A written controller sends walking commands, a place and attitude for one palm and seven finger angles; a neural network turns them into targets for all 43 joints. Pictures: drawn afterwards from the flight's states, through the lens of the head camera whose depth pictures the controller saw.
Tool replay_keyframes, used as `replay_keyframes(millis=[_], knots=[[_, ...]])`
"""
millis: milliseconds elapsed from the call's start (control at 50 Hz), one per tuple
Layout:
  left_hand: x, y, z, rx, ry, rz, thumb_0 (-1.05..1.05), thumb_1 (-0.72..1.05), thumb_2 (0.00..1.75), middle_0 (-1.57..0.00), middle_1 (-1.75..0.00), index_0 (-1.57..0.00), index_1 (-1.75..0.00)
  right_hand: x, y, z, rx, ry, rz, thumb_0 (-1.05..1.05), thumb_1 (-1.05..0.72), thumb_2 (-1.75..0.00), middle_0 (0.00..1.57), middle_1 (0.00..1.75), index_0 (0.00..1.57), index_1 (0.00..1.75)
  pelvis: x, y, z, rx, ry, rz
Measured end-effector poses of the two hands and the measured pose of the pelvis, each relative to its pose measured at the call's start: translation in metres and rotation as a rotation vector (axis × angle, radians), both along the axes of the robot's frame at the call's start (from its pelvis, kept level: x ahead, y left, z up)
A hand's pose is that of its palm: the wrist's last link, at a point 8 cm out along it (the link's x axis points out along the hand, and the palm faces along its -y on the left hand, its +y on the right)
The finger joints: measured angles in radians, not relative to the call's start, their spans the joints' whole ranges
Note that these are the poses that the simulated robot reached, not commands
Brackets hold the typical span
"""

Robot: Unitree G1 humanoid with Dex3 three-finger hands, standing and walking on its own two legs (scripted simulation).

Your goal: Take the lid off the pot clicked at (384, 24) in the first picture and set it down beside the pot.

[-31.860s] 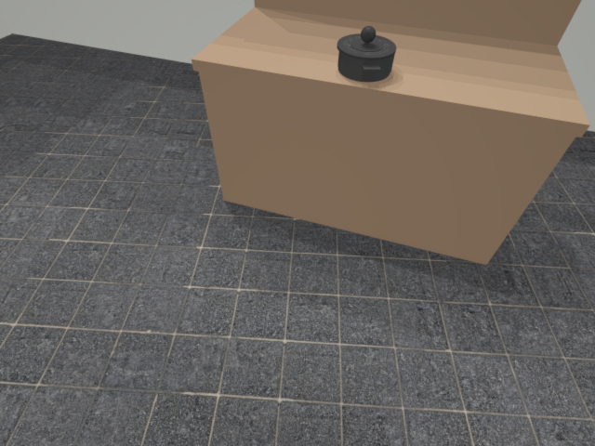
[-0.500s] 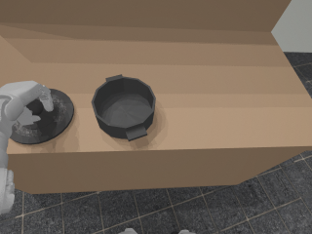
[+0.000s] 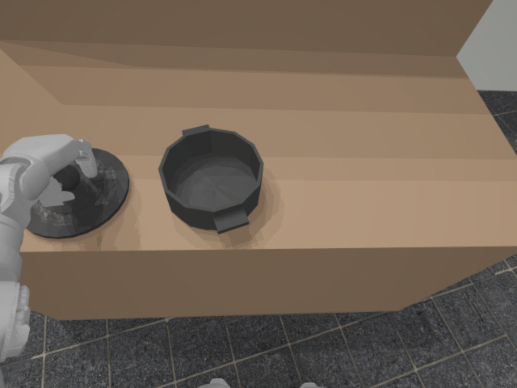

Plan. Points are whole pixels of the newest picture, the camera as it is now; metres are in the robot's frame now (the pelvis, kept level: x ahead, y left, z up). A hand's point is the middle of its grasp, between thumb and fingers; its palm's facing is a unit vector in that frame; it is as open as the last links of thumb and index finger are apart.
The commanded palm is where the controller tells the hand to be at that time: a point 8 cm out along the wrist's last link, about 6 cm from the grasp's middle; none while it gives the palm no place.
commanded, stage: open the fingers wide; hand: left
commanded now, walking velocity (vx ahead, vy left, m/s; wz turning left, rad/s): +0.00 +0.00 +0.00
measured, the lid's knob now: (64, 177) +0.45 +0.33 +0.01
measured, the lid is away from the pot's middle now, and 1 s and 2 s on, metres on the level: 0.25 0.25 0.25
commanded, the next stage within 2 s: raise the empty hand in 0.50 s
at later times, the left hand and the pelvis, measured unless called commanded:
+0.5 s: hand (61, 189) +0.41 +0.31 +0.03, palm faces -0.45 -0.08 -0.89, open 10.9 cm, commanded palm +0.43 +0.31 +0.09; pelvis +0.00 -0.01 +0.00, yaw +0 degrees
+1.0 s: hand (53, 164) +0.43 +0.31 +0.07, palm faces -0.42 -0.09 -0.90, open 11.0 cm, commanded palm +0.44 +0.31 +0.13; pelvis +0.01 -0.01 +0.01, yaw +0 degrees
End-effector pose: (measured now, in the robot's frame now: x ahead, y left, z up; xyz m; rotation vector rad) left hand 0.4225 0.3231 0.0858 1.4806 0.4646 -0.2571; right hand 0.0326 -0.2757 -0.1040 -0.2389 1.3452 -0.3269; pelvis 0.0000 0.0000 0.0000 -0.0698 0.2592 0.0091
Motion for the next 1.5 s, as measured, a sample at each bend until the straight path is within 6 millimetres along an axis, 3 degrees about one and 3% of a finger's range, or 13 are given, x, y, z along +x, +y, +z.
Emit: replay_keyframes(millis=[340,680,1000,1500], knots=[[-0.005,-0.005,0.004,0.003,-0.023,0.01,0.0,0.02,0.71,-0.41,-0.85,-0.41,-0.85,0.012,0.0,-0.001,0.026,-0.03,0.014,0.0,-0.91,-0.9,0.21,0.3,0.2,0.3,0.001,-0.004,0.002,0.006,-0.011,0.0],[-0.007,-0.004,0.003,0.027,0.015,0.021,0.0,-0.03,0.7,-0.38,-0.82,-0.38,-0.82,0.007,-0.013,0.001,-0.001,-0.02,0.016,0.0,-0.91,-0.9,0.21,0.3,0.2,0.3,-0.002,-0.011,0.001,0.009,-0.011,0.003],[0.01,-0.007,0.038,0.005,-0.022,0.029,0.0,-0.03,0.7,-0.38,-0.82,-0.38,-0.82,0.01,-0.01,0.003,0.011,-0.037,-0.006,0.0,-0.91,-0.9,0.2,0.3,0.2,0.3,0.006,-0.011,0.006,0.013,-0.029,-0.002],[0.007,0.005,0.09,0.032,-0.064,0.032,0.0,-0.03,0.7,-0.38,-0.82,-0.38,-0.82,0.057,0.008,0.013,0.051,-0.124,0.063,0.0,-0.91,-0.9,0.2,0.3,0.2,0.3,0.01,-0.002,0.017,0.016,-0.08,0.021]])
